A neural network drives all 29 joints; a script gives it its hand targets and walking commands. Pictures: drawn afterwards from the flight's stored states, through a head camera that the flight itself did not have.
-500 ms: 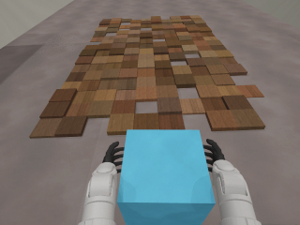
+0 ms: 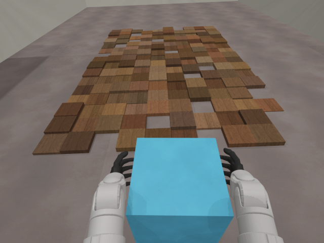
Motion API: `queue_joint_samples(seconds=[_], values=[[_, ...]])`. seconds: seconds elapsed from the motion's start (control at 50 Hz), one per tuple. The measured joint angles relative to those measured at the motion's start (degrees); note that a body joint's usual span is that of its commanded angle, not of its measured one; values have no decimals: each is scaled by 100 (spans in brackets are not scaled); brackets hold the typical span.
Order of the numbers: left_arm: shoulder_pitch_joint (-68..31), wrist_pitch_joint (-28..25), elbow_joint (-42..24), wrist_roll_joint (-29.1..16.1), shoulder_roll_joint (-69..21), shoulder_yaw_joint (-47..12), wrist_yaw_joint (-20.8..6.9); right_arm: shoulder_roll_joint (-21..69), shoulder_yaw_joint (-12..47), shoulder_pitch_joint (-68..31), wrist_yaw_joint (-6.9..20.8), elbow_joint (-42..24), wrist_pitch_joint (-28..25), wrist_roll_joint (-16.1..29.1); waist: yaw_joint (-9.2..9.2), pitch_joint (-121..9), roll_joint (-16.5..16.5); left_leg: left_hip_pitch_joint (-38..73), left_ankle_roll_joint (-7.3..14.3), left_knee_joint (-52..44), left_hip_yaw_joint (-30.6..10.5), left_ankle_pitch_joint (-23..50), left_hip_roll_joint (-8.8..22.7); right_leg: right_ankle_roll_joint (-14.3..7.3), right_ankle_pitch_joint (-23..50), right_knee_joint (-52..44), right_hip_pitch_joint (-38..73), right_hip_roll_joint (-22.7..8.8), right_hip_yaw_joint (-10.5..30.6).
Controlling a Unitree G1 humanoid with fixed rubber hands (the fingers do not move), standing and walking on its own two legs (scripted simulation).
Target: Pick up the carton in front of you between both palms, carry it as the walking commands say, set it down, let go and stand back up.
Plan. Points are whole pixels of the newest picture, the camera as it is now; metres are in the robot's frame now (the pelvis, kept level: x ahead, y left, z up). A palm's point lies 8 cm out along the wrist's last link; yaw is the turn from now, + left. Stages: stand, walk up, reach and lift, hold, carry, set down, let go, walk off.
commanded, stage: hold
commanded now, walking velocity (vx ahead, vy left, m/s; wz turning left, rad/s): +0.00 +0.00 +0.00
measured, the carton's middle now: (175, 195) +0.28 +0.00 -0.02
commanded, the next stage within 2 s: carry in 1.22 s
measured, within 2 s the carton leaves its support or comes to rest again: neither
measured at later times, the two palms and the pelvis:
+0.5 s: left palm (117, 177) +0.29 +0.15 +0.05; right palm (236, 175) +0.29 -0.15 +0.05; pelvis +0.00 +0.00 +0.00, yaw +0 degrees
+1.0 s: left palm (117, 178) +0.29 +0.15 +0.05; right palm (236, 176) +0.29 -0.15 +0.05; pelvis +0.00 +0.00 +0.00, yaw +0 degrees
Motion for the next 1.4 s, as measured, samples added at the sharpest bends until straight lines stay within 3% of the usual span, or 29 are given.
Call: queue_joint_samples(seconds=[1.22,1.32,1.4], values=[[-68,1,-21,42,-15,40,-21,17,-39,-70,19,-22,3,-39,15,2,1,-137,2,122,71,-42,9,-3,-47,134,-144,-7,-58],[102,93,-358,-113,26,-145,58,-23,128,89,-45,-347,94,127,14,-436,12,-867,-2,702,351,-877,148,-16,-878,686,-853,-142,-370],[255,376,-1024,-375,60,-343,195,-61,320,243,-162,-1010,371,391,9,-636,21,-1266,-8,1045,538,-853,263,-24,-755,944,-1203,-241,-580]])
